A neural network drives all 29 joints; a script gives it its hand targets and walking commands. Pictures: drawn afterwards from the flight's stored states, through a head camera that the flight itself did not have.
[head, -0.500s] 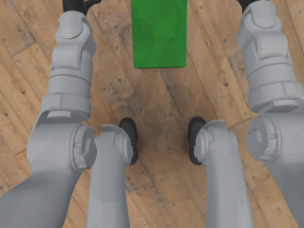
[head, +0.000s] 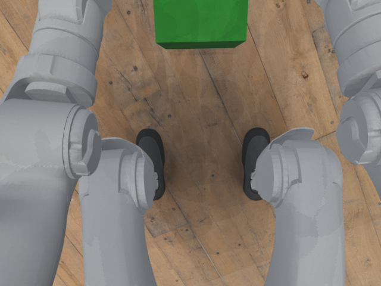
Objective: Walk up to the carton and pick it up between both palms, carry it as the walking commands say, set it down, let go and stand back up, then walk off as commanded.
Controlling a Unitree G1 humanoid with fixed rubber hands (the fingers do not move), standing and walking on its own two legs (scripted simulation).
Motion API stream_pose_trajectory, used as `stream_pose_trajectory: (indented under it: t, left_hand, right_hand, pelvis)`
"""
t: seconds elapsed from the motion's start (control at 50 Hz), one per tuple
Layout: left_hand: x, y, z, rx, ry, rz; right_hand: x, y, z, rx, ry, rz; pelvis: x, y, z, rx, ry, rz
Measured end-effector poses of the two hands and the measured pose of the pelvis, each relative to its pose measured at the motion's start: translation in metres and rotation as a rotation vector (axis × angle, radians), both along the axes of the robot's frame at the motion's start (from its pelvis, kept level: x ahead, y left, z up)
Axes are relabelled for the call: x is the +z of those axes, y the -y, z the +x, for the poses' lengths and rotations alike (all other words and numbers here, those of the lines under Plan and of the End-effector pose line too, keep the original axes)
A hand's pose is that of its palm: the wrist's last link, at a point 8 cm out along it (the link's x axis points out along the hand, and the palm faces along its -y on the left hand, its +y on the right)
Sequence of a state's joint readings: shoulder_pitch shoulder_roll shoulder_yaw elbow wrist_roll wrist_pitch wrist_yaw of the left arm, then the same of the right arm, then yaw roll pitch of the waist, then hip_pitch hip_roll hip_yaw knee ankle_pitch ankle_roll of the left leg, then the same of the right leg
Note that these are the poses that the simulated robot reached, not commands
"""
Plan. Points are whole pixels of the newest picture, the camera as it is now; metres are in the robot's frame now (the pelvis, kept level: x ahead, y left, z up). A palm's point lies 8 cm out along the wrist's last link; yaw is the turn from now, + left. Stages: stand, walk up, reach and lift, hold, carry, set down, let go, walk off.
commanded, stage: reach and lift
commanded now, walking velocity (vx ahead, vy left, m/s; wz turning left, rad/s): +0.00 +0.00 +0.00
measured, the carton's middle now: out of the picture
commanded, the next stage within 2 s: none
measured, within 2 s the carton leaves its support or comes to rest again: leaves its support in 1.32 s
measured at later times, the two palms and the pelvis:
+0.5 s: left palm out of the picture +0.59 +0.14 -0.25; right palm out of the picture +0.58 -0.18 -0.26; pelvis +0.03 +0.00 -0.05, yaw +0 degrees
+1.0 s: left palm out of the picture +0.58 +0.12 -0.25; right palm out of the picture +0.57 -0.15 -0.25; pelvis +0.02 +0.00 -0.05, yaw +0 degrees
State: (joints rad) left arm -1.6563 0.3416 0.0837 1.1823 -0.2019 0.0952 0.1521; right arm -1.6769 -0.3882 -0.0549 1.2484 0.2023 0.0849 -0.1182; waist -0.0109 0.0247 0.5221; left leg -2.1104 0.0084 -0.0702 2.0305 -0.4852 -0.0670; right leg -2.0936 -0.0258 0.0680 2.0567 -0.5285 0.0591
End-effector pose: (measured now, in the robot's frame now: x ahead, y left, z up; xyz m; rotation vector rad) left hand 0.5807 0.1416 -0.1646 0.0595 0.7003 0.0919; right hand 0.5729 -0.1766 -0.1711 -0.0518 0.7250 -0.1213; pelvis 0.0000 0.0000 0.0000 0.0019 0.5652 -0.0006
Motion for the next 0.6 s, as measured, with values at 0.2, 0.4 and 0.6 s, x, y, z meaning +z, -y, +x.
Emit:
stream_pose_trajectory:
  t: [0.2, 0.4, 0.6]
  left_hand:
    - [-0.054, 0.0, -0.002, -0.018, -0.039, 0.004]
    - [-0.095, -0.007, -0.006, -0.031, -0.087, 0.029]
    - [-0.09, -0.001, 0.001, -0.029, -0.053, 0.005]
  right_hand:
    - [-0.054, 0.0, -0.001, 0.022, -0.047, 0.002]
    - [-0.096, -0.005, -0.004, 0.031, -0.068, 0.019]
    - [-0.093, -0.004, 0.0, 0.043, -0.045, 0.025]
  pelvis:
    - [-0.028, 0.0, 0.009, -0.005, -0.038, -0.003]
    - [-0.049, 0.001, 0.024, -0.001, -0.049, -0.001]
    - [-0.054, 0.001, 0.026, -0.005, -0.036, 0.0]
